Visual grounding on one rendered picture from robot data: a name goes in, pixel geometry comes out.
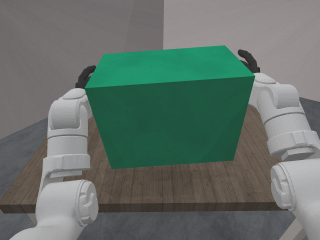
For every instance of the right robot forearm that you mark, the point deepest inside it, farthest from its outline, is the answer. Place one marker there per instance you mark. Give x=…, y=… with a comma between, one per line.
x=289, y=134

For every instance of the robot left hand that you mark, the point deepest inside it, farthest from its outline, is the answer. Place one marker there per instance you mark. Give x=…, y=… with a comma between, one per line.
x=84, y=77

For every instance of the right robot upper arm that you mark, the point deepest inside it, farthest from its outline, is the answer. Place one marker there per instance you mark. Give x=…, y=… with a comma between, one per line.
x=296, y=186

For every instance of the robot right hand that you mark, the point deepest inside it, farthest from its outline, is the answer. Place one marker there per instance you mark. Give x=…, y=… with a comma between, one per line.
x=251, y=62

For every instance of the table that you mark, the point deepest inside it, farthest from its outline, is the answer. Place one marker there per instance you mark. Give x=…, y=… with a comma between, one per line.
x=242, y=184

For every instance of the left robot forearm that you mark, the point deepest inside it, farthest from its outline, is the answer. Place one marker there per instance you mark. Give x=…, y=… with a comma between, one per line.
x=67, y=144

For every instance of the left robot upper arm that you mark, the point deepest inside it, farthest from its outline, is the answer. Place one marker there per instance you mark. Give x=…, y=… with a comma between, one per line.
x=64, y=209

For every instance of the carton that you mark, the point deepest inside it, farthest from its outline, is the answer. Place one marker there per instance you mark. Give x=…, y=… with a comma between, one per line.
x=171, y=106

